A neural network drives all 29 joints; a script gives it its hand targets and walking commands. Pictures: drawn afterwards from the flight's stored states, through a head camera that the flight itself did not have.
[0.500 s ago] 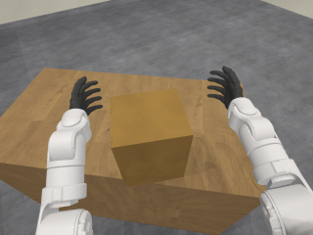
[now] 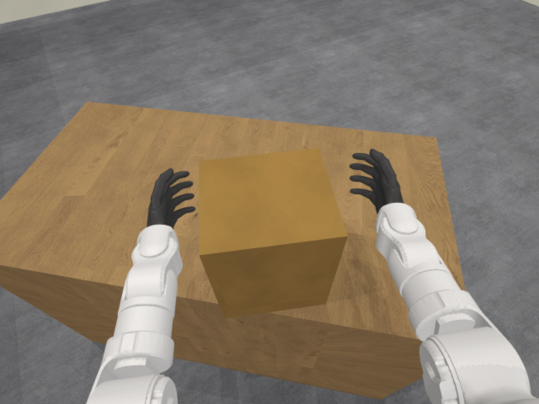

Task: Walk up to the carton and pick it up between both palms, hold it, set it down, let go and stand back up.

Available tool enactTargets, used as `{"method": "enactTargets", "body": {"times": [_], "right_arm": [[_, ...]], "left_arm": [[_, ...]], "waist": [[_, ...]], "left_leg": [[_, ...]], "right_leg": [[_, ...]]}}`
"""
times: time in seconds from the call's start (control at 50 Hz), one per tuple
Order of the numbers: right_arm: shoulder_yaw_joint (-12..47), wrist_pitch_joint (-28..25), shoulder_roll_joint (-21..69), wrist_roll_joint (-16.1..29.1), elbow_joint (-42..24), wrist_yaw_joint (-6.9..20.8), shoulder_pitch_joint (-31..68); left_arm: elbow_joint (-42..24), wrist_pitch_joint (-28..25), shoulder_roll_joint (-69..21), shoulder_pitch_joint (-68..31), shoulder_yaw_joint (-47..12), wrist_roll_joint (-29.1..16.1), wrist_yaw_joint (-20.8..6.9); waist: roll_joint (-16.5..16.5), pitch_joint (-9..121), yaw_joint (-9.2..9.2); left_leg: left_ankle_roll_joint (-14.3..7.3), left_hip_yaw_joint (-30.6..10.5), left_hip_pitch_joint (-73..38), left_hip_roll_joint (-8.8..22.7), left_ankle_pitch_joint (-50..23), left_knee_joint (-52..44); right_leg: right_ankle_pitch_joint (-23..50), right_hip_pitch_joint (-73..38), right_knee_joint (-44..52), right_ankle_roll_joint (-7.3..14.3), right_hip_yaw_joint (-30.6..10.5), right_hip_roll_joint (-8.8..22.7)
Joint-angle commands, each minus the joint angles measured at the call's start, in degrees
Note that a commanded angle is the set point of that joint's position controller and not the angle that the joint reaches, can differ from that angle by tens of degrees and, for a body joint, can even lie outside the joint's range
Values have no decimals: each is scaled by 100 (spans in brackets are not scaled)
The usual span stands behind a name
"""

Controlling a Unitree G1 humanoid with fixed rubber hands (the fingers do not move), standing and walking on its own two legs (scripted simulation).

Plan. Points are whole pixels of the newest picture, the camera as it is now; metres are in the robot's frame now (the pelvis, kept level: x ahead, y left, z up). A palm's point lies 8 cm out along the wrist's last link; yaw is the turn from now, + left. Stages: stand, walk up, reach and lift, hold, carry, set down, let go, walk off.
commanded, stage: reach and lift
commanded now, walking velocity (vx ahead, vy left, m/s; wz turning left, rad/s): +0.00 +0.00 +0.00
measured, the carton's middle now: (268, 239) +0.37 +0.09 -0.01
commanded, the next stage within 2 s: none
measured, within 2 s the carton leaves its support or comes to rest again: neither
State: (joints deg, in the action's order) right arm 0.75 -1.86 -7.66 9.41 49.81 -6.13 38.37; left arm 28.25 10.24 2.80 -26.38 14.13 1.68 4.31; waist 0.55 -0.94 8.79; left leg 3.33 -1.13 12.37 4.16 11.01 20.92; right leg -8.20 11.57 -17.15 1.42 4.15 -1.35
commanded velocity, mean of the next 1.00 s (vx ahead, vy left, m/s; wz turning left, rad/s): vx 0.00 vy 0.00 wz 0.00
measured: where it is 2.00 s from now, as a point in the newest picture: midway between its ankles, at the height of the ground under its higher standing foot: outside the picture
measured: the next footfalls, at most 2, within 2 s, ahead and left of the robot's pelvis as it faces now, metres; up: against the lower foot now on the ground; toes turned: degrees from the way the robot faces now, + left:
none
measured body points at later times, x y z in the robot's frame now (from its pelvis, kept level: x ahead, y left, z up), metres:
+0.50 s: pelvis +0.00 +0.02 -0.01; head +0.03 +0.02 +0.44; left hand +0.36 +0.24 +0.03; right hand +0.44 -0.10 +0.04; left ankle -0.01 +0.15 -0.75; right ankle +0.01 -0.10 -0.75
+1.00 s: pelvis +0.00 +0.01 +0.00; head +0.05 +0.03 +0.45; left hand +0.36 +0.22 +0.04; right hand +0.41 -0.05 +0.04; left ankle -0.01 +0.15 -0.75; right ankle +0.01 -0.10 -0.75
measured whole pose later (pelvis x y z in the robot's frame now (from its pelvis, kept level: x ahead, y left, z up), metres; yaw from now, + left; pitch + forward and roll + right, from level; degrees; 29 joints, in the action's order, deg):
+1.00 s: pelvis +0.00 +0.01 +0.00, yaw +1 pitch +8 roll -1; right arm -22.4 -20.9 3.8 -18.8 64.5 -4.1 40.0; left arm 46.3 -14.9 -6.7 -31.1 27.0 18.0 6.5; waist -0.5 2.9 6.7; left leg 2.2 -1.4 18.4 3.0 10.0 20.6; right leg -6.0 16.2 -14.3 0.6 4.4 -0.4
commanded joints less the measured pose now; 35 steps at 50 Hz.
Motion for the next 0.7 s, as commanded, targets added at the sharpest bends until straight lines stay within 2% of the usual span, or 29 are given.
{"method": "enactTargets", "body": {"times": [0.0,0.06,0.08,0.12,0.18,0.22,0.26,0.34,0.42,0.5,0.56,0.62,0.68], "right_arm": [[-323,-670,-598,-201,-513,95,2568],[-347,-984,-572,-223,161,188,2550],[-512,-1057,-733,-315,428,206,2699],[-495,-1198,-615,-340,805,245,2764],[-303,-1400,-727,-70,1435,340,2877],[-75,-1512,-866,201,1622,398,2957],[89,-1570,-997,426,1798,434,2970],[339,-1555,-1013,657,1838,459,3019],[356,-1569,-968,689,1808,502,3090],[279,-1567,-742,538,1773,507,3122],[92,-1579,-488,265,1759,446,3125],[-216,-1642,-169,-142,1555,370,3178],[-529,-1680,368,-673,1546,334,3134]], "left_arm": [[-606,-842,548,-2049,-130,14,58],[140,-1333,476,-2063,-177,24,105],[572,-1513,377,-2364,-381,-67,123],[1240,-1907,399,-2443,-331,-112,191],[1803,-2321,348,-2547,-386,-146,336],[1899,-2422,293,-2559,-435,-178,445],[1927,-2414,232,-2532,-519,-214,511],[1924,-2350,224,-2553,-596,-341,511],[1930,-2424,186,-2586,-577,-355,502],[1988,-2515,13,-2617,-550,-318,476],[2063,-2575,-101,-2627,-396,-161,443],[1881,-2671,-341,-2727,-280,15,418],[1776,-2679,-812,-2699,-105,391,327]], "waist": [[-23,2979,-57],[-57,3035,-29],[-89,2944,-284],[-167,2973,-171],[6,3158,-48],[113,3328,45],[193,3405,46],[17,3284,60],[-29,3406,94],[-71,3389,70],[-155,3341,11],[-166,3567,-72],[-139,3477,-122]], "left_leg": [[93,586,193,-538,-2580,140],[82,566,397,-542,-2464,216],[84,577,629,-521,-2025,220],[2,580,964,-511,-1605,241],[97,541,901,-460,-1886,428],[180,516,632,-434,-2316,620],[245,488,387,-426,-2574,770],[204,473,453,-433,-2514,851],[193,471,560,-425,-2533,926],[168,460,624,-419,-2426,967],[124,472,758,-439,-2396,1004],[116,487,769,-450,-2486,1008],[111,505,664,-470,-2597,933]], "right_leg": [[1326,-1727,-183,-213,-273,-189],[1023,-1483,-201,-198,-285,-163],[690,-1185,-219,-140,-301,-164],[399,-1035,-323,-124,-353,-103],[308,-739,-447,-33,-308,-171],[368,-430,-490,13,-250,-261],[358,-160,-463,50,-218,-325],[300,24,-481,6,-245,-321],[305,117,-581,2,-256,-311],[211,249,-619,-1,-252,-286],[299,193,-646,-22,-283,-254],[518,63,-679,-46,-268,-246],[628,-48,-581,-50,-225,-229]]}}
